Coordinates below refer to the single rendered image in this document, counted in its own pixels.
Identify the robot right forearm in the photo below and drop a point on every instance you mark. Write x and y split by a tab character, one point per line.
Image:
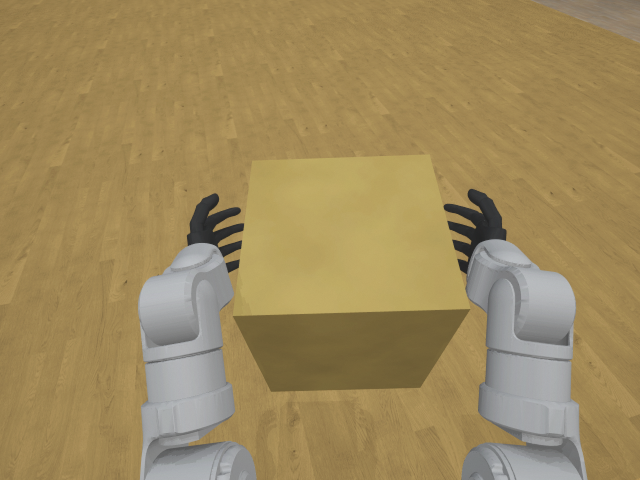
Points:
529	335

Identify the robot left hand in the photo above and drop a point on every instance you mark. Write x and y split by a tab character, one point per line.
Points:
201	228

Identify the robot right hand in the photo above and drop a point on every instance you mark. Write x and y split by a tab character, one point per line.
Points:
488	225

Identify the robot left upper arm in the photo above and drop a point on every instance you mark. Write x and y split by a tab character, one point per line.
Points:
214	461

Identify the robot left forearm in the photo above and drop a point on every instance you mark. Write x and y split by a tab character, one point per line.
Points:
188	395

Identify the carton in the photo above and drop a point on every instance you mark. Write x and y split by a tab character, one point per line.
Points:
348	277

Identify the robot right upper arm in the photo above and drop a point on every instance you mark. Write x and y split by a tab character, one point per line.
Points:
497	461

